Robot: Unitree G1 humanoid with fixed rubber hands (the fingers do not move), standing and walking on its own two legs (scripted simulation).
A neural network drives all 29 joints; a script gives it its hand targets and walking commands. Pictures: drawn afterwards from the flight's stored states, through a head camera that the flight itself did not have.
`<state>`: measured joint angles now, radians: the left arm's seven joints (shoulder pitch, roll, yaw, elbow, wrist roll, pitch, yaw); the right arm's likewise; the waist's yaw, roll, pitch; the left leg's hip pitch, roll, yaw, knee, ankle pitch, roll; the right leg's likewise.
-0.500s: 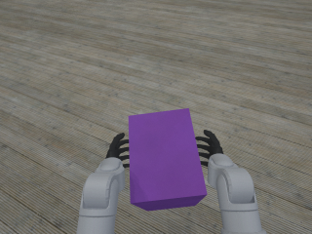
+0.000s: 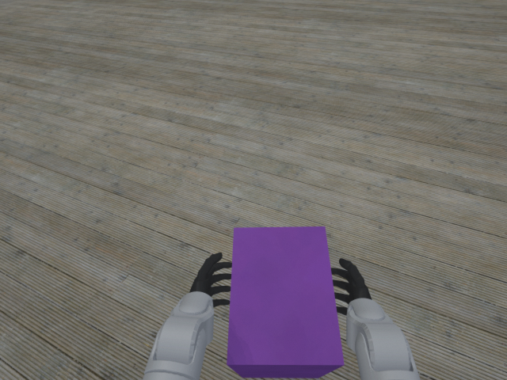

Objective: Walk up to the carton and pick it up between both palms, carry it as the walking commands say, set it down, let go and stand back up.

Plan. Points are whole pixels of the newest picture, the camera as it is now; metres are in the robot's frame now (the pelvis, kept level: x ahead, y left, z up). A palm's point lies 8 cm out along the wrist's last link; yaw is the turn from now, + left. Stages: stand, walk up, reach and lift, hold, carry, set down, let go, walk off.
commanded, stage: hold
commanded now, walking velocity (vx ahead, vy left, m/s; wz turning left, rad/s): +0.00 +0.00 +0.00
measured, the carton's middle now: (279, 309) +0.27 -0.04 -0.08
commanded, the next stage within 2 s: set down in 0.34 s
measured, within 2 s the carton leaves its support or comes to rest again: neither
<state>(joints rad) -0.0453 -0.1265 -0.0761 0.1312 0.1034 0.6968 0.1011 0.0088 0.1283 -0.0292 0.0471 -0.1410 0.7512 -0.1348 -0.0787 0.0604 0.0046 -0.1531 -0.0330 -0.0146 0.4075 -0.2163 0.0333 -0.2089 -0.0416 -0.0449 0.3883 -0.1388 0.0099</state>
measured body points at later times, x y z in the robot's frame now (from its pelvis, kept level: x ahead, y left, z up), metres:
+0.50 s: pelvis -0.02 +0.00 -0.01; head -0.08 -0.02 +0.44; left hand +0.30 +0.07 +0.03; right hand +0.27 -0.17 +0.02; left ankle +0.00 +0.10 -0.74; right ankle +0.05 -0.13 -0.74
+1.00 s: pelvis -0.02 +0.00 -0.02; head +0.03 -0.02 +0.42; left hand +0.32 +0.07 -0.06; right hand +0.29 -0.17 -0.06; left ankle +0.00 +0.10 -0.74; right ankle +0.05 -0.13 -0.74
